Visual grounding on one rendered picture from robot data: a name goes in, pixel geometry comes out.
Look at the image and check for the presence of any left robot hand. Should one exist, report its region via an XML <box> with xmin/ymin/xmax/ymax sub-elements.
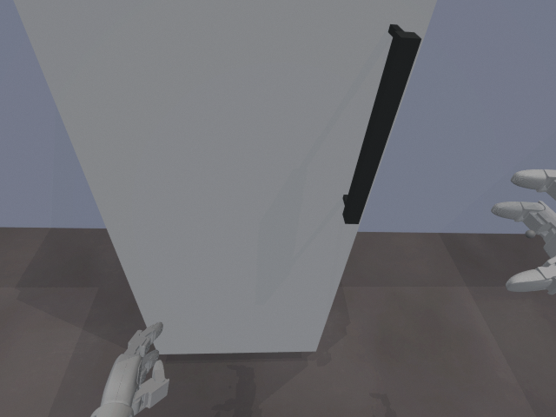
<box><xmin>100</xmin><ymin>322</ymin><xmax>169</xmax><ymax>416</ymax></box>

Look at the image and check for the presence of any right robot hand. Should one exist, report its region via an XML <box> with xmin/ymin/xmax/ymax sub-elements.
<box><xmin>491</xmin><ymin>169</ymin><xmax>556</xmax><ymax>295</ymax></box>

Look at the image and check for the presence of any fridge door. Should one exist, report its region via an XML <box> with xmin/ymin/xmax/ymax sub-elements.
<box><xmin>13</xmin><ymin>0</ymin><xmax>437</xmax><ymax>354</ymax></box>

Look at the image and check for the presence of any handle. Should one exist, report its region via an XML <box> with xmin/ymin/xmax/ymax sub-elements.
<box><xmin>343</xmin><ymin>24</ymin><xmax>421</xmax><ymax>224</ymax></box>

